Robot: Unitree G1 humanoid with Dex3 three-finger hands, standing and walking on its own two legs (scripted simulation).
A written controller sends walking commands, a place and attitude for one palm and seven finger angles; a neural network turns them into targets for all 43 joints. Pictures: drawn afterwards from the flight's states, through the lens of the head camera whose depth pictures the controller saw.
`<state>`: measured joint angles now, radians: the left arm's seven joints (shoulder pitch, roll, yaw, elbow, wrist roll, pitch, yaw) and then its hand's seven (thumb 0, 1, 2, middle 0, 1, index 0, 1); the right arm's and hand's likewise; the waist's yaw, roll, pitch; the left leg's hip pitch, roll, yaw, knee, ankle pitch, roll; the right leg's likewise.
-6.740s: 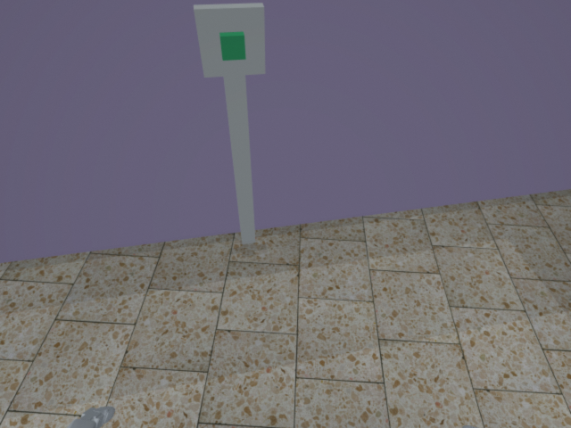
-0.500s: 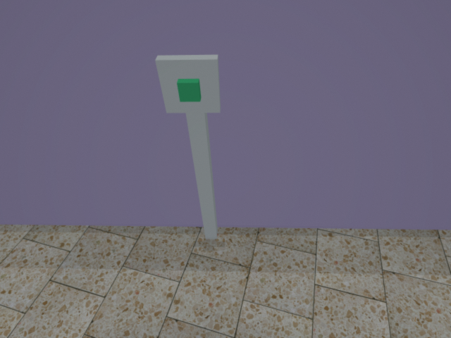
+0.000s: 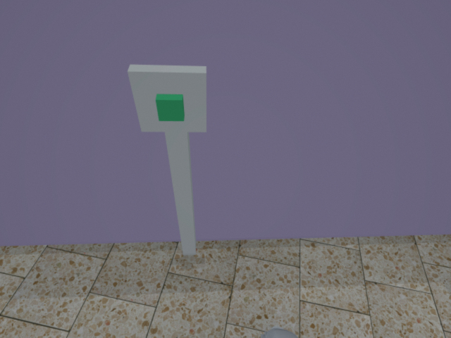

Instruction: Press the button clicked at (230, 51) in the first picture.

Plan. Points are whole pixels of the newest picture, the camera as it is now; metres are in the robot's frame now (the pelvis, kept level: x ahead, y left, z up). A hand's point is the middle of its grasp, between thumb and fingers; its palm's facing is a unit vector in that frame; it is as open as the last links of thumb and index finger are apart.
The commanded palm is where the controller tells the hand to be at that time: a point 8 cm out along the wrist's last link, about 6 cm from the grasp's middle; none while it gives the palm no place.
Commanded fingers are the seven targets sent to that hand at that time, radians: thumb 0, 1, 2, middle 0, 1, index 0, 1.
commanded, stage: take the last steps up to it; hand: left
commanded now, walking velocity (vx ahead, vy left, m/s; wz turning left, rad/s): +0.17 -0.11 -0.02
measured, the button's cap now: (170, 107) +0.57 +0.16 +0.10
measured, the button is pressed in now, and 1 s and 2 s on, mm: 0 0 0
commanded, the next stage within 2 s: come to a stop and stand still in 0.04 s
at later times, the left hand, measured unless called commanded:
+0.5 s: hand (162, 330) +0.17 +0.13 -0.17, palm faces +0.06 -0.97 -0.25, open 7.3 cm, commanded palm none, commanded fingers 0.00 0.90 0.90 -0.20 -0.30 -0.20 -0.30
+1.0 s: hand out of the picture +0.05 +0.18 -0.18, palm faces +0.02 -0.98 -0.20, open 7.4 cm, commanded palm none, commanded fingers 0.00 0.90 0.90 -0.20 -0.30 -0.20 -0.30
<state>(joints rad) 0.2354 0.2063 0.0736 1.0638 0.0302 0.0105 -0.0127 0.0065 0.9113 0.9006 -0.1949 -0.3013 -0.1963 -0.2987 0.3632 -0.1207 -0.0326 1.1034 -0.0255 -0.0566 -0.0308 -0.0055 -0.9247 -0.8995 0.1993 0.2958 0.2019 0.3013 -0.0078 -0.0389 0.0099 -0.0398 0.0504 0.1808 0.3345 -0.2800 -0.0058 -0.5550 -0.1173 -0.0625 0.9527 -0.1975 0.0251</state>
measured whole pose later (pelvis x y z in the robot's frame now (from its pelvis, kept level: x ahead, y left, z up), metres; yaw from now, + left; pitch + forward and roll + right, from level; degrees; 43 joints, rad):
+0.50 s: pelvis +0.09 -0.05 -0.01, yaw +1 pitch +0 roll +1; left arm 0.11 0.15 0.04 1.00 0.03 0.01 0.04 -0.01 0.92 0.90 -0.20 -0.30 -0.21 -0.30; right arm 0.13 -0.21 -0.07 1.01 -0.01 0.06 -0.02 0.00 -0.91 -0.90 0.19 0.30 0.20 0.30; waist 0.01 0.03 0.10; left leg -0.47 0.02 0.02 1.03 -0.44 -0.06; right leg -0.34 -0.07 -0.16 0.51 -0.16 -0.04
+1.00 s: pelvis +0.06 -0.02 +0.00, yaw -1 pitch +0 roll -1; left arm 0.28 0.21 0.05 1.11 0.02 0.07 0.01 0.01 0.91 0.90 -0.20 -0.30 -0.20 -0.30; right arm 0.26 -0.15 -0.03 1.06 -0.03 0.00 -0.05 0.00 -0.91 -0.90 0.20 0.30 0.20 0.30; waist -0.01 -0.03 0.02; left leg -0.18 0.04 0.07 0.38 -0.21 0.01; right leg -0.30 -0.03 -0.01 0.77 -0.43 0.06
